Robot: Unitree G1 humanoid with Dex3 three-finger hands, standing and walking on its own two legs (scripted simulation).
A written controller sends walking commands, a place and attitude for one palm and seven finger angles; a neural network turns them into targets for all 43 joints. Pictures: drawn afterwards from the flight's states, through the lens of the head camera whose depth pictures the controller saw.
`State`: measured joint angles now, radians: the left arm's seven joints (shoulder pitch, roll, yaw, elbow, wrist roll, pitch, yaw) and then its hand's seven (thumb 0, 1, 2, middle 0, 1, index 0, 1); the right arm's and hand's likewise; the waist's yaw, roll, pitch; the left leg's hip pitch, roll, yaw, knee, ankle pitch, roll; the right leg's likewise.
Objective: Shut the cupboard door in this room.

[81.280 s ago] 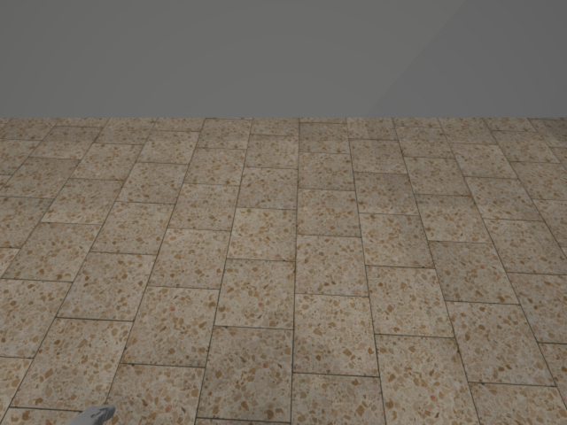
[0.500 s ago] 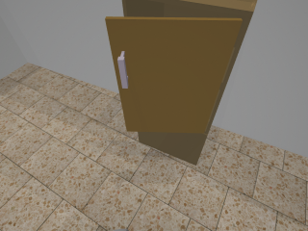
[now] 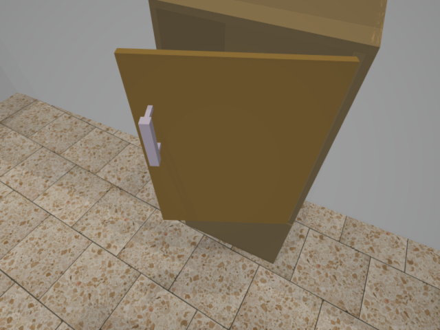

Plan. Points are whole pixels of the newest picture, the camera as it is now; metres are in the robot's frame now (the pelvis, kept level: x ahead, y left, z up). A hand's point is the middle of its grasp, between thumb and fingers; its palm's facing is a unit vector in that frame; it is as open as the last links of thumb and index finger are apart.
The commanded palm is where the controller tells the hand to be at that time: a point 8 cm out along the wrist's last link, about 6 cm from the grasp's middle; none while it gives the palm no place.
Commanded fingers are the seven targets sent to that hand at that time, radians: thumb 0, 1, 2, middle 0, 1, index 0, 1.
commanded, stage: come to a stop and stand still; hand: left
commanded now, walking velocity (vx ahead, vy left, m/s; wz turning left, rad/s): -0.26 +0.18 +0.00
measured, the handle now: (152, 136) +0.47 +0.17 +0.08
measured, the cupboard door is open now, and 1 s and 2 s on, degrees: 24 24 24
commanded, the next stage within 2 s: look again from close up in 1.16 s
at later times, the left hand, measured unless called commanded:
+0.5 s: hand out of the picture +0.06 +0.22 -0.17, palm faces +0.08 -0.98 -0.20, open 7.4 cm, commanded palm none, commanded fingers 0.00 0.90 0.90 -0.20 -0.30 -0.20 -0.30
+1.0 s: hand out of the picture -0.02 +0.13 -0.17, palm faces +0.04 -0.99 -0.15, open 7.3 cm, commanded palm none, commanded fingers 0.00 0.90 0.90 -0.20 -0.30 -0.20 -0.30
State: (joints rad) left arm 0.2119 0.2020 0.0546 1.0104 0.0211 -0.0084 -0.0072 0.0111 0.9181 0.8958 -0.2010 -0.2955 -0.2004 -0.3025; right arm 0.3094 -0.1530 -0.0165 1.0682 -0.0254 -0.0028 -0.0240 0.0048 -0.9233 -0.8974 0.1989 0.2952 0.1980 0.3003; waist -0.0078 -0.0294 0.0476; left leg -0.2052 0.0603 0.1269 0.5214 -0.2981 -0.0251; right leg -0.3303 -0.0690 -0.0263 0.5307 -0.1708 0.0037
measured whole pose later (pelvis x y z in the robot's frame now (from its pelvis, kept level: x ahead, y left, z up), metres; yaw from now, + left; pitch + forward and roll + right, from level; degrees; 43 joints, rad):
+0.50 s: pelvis +0.01 +0.02 +0.01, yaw +0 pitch +0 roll -1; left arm 0.19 0.22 0.07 1.03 0.01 0.07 0.03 0.01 0.91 0.90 -0.20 -0.30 -0.20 -0.30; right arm 0.17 -0.15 -0.01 1.00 -0.03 0.01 -0.04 0.00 -0.91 -0.90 0.20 0.29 0.20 0.30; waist 0.02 -0.05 0.07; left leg -0.22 0.02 0.11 0.47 -0.25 0.05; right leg -0.36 0.00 0.02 0.89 -0.45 0.03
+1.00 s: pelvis -0.01 -0.02 +0.01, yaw +0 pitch -2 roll +0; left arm 0.30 0.12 0.00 1.14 0.00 0.01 0.03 0.02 0.92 0.90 -0.20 -0.30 -0.20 -0.30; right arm 0.32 -0.14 -0.01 1.18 -0.02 0.02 -0.03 0.01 -0.91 -0.90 0.20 0.29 0.19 0.30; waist -0.02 -0.01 0.03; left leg -0.18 0.06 0.09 0.38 -0.17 -0.02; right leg -0.09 0.02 -0.02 0.38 -0.26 -0.03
